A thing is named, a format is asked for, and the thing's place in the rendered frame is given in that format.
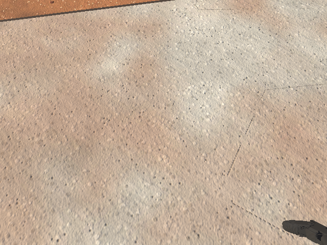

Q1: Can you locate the right robot hand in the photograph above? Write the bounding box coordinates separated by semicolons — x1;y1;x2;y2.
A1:
282;220;327;245

